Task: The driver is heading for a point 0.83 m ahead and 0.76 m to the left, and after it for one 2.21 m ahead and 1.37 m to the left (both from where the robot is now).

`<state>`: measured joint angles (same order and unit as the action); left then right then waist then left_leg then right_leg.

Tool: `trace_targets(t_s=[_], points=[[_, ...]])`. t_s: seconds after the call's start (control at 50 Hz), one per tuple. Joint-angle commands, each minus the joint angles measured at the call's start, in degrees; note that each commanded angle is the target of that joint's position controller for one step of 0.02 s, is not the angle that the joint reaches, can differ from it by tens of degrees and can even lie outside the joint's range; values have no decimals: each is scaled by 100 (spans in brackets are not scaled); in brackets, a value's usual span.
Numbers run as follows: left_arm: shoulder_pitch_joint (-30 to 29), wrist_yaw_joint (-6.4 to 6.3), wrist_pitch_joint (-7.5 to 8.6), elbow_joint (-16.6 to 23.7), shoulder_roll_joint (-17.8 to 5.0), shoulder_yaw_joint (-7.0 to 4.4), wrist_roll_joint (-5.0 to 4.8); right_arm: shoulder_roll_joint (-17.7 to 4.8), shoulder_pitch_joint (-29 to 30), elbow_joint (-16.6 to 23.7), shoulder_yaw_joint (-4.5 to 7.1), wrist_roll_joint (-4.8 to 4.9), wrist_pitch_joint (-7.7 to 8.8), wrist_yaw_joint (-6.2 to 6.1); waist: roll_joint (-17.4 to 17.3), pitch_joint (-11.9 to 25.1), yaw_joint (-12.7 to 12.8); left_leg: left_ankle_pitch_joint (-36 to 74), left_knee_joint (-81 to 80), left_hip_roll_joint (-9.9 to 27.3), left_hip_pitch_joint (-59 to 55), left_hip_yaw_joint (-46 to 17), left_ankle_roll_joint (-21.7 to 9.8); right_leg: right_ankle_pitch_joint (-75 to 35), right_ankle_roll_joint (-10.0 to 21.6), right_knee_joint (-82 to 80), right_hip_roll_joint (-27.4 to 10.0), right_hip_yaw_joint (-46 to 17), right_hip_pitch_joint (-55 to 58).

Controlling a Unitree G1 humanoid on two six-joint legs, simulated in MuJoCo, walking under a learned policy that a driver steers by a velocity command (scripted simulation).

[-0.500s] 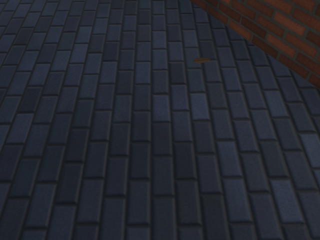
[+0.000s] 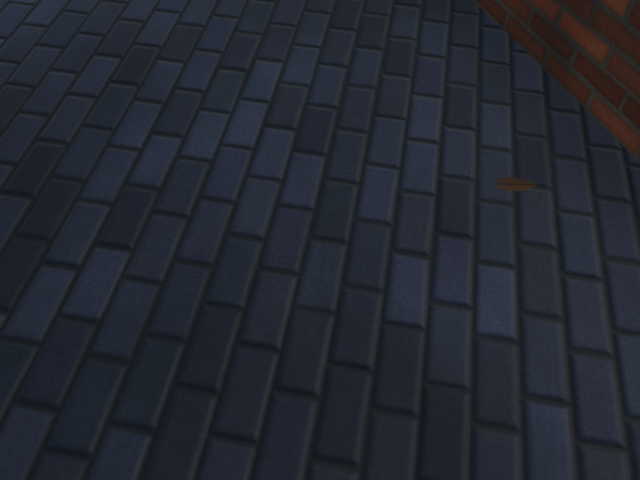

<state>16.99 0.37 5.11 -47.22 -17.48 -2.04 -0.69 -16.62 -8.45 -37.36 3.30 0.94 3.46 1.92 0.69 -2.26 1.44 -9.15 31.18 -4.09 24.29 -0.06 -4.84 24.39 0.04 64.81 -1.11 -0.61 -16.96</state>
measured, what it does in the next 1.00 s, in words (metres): walks ahead, turning left: right foot, then left foot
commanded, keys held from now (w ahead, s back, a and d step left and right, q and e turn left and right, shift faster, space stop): w+q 1.00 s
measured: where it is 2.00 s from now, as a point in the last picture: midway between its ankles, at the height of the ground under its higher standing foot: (141, 283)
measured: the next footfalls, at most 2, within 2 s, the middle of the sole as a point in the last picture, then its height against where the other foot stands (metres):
right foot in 0.38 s outside the picture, level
left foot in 0.88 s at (220, 420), level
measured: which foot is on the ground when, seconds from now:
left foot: down 0.00-0.38, up 0.40-0.86, down 0.88-1.00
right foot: up 0.00-0.36, down 0.38-0.90, up 0.92-1.00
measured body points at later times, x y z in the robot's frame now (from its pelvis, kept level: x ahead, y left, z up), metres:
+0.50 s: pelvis +0.29 -0.03 +0.01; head +0.31 -0.03 +0.45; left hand +0.38 +0.27 -0.08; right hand +0.44 -0.29 -0.11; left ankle +0.16 +0.07 -0.64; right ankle +0.37 -0.12 -0.73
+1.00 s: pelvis +0.51 +0.12 +0.00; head +0.54 +0.16 +0.45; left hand +0.43 +0.42 -0.12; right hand +0.81 -0.01 -0.08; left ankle +0.53 +0.22 -0.73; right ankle +0.50 -0.08 -0.63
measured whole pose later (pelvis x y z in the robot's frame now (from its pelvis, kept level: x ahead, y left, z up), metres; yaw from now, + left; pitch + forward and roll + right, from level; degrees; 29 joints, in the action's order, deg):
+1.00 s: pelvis +0.51 +0.12 +0.00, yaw +35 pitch +1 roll -1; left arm 13.5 0.1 5.4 -44.6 -18.0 -3.2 -1.0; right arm -17.2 -10.4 -36.1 4.1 1.1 2.0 2.0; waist 0.8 -4.4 1.2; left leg -10.3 32.2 -4.2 23.1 0.0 -5.0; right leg 23.7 -0.7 67.7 -3.7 -0.7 -20.5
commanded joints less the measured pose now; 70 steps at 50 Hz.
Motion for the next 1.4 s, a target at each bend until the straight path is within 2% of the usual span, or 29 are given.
trace_targets(t_s=[0.02, 0.1, 0.2, 0.28, 0.34, 0.36, 0.38, 0.4, 0.42, 0.44, 0.46, 0.5, 0.58, 0.78, 0.84, 0.86, 0.88, 0.9, 0.92, 0.94, 0.96, 0.98, 1.02, 1.18, 1.28, 1.34, 1.36, 1.38, 1.4], points=[[-459, 0, 267, 699, -789, -185, 100, -696, -652, 205, 213, -65, 34, -63, -188, 581, -283, 613, -1592, 1532, -2291, -2365, -1162, -519, 3, 73, -505, -408, -2348], [-393, -23, 55, 790, -550, -163, 173, -805, -486, 226, 249, -57, 53, -157, -383, 366, 5, 1342, -1929, 1265, -1133, -1844, -1275, -985, -339, -779, -475, -258, -1840], [-1568, 16, 89, 1106, -273, -57, 141, -988, -944, -15, 315, 13, -4, -278, -404, 166, -435, 748, -1823, 833, -636, -1426, -841, -2915, -436, -2892, -57, -177, -1190], [-1879, 84, 149, 1253, -509, -145, 41, -940, -1284, -189, 313, 74, -66, -304, -512, 197, -496, 289, -1309, 1074, -1255, -2035, -691, -2796, -299, -3547, 55, -436, -1001], [-1397, 86, 210, 1161, -667, -256, 35, -875, -1196, -182, 310, 43, -138, -314, -722, 317, -183, 519, -663, 1105, -1543, -2386, -517, -2112, -16, -3843, 92, -349, -349], [-873, 47, 233, 1057, -813, -340, 84, -686, -1181, -148, 243, 17, -139, -298, -660, 665, 76, 724, -44, 828, -1374, -2215, -346, -2095, 177, -3955, -51, -373, 548], [-28, -3, 247, 998, -1119, -425, 172, -348, -1216, -45, 114, -66, -119, -276, -83, 1463, 414, -3, 1500, 468, -708, -1753, -127, -1883, 541, -3824, -995, -1237, 2018], [467, 9, 155, 785, -1544, -544, 202, -46, -2034, 94, 10, 97, -61, -273, 1807, 2175, 98, -2459, 3365, -278, 1312, -977, 268, -685, 1507, -4317, -2280, -3881, 3809], [416, 39, 121, 848, -1042, -450, 53, -639, -1967, -38, 103, 143, -47, -292, 1336, 1870, 221, -2393, 4161, 213, 2033, -1102, 359, 616, 1462, -4636, -2366, -4492, 3647], [187, 9, 89, 903, -697, -360, 51, -960, -1307, 22, 200, 112, -78, -289, 744, 1125, 389, -1844, 4355, 410, 2212, -1013, 407, 560, 1195, -4734, -2102, -3564, 2975], [-101, -1, 55, 923, -610, -315, 115, -930, -962, 91, 210, 52, -109, -299, 364, 700, 307, -1433, 4266, 595, 2044, -822, 445, -179, 1040, -4814, -1852, -2797, 2279], [-369, -20, 43, 844, -412, -245, 174, -736, -766, 183, 228, 32, -135, -251, 498, 245, 69, -1006, 3826, 887, 1671, -773, 451, -1233, 936, -5095, -1458, -1785, 1383], [-360, -11, 127, 650, -530, -320, 92, -349, -581, 320, 150, 39, -245, -206, 483, 77, -24, -671, 3153, 1052, 1652, -572, 519, -2107, 1094, -5534, -1426, -849, 1062], [8, -62, -58, 247, -1011, -472, -45, -249, 784, 718, 70, 58, -166, 101, 287, -234, 311, 773, 656, 877, 1257, 74, 271, -3142, 766, -5488, -1464, 746, 1813], [-8, -103, -170, 226, -1261, -552, -135, -539, 472, 751, 222, 2, -211, 129, 483, 107, -49, -86, 463, 414, 431, 497, -68, -5568, 599, -4454, -1500, 1072, 2174], [-75, -125, -218, 244, -1293, -557, -160, -740, -195, 590, 348, 3, -231, 111, 445, 470, -462, -59, 236, 163, -470, 635, -245, -6173, 495, -3508, -1391, 1238, 2023], [-45, -154, -226, 274, -1141, -492, -125, -1079, -1212, 297, 546, 28, -270, 30, 253, 976, -958, 206, -7, 19, -2042, 485, -473, -5750, 293, -2166, -1177, 1355, 1224], [210, -135, -185, 473, -543, -293, 149, -1643, -1724, 174, 679, 78, -314, -97, -989, 1430, -848, 58, -89, 1295, -3891, -1633, -1034, -1954, -12, -137, -656, 1363, -838], [244, -78, 6, 771, -308, -142, 131, -1855, -1507, 411, 633, 88, -210, -60, -1606, 2364, -529, -1317, -1139, 2325, -4823, -4755, -2020, 1079, -175, 1320, 339, 148, -2388], [-407, -4, 160, 866, -855, -273, -94, -1327, -1475, 398, 479, 46, -117, -12, -803, 1987, -862, -1487, -1472, 2224, -4585, -4339, -1683, 660, -83, 1493, -8, -474, -3021], [-655, 25, 253, 961, -850, -253, -182, -1123, -1299, 340, 407, 19, -51, -12, -685, 1257, -746, -1149, -1496, 2020, -3838, -3535, -1471, 159, 33, 1143, -219, -379, -3109], [-645, -18, 285, 881, -773, -243, -61, -989, -914, 357, 356, 14, -23, -18, -204, 839, -455, -556, -1507, 1759, -2970, -2943, -1274, -251, 22, 624, -449, -387, -2764], [-483, -30, 189, 806, -831, -303, 104, -764, -425, 483, 266, -76, -14, -61, -400, 554, -85, 427, -1701, 1443, -1914, -2334, -1173, -667, -77, 33, -640, -424, -2047], [-1666, 22, 57, 1109, -300, -129, 131, -972, -874, 117, 325, 6, -29, -284, -449, 140, -422, 628, -1776, 860, -863, -1466, -866, -2790, -465, -2724, -135, -212, -1418], [-2014, 135, 150, 1266, -547, -210, 27, -932, -1248, -114, 328, 67, -92, -317, -580, 116, -504, 130, -1183, 1138, -1406, -2161, -709, -2679, -278, -3544, 37, -453, -1074], [-1288, 110, 211, 1104, -711, -335, 32, -823, -1132, -107, 309, 43, -154, -320, -783, 321, -93, 517, -474, 1047, -1542, -2399, -496, -2073, 29, -3856, 101, -292, -122], [-662, 71, 243, 1018, -899, -418, 112, -551, -1138, -61, 209, 6, -144, -296, -602, 858, 207, 568, 493, 729, -1257, -2126, -302, -2030, 289, -3823, -276, -548, 1012], [89, 23, 242, 954, -1344, -524, 240, -209, -1582, 58, 99, 36, -121, -287, 455, 1776, 276, -611, 2354, 86, 229, -1419, 104, -1461, 932, -3879, -1522, -2177, 3079], [474, 80, 159, 767, -1342, -557, 138, -306, -1930, 146, 61, 129, -81, -302, 1916, 2216, 187, -2541, 3781, -92, 1587, -1061, 306, 161, 1483, -4568, -2346, -4436, 3856]])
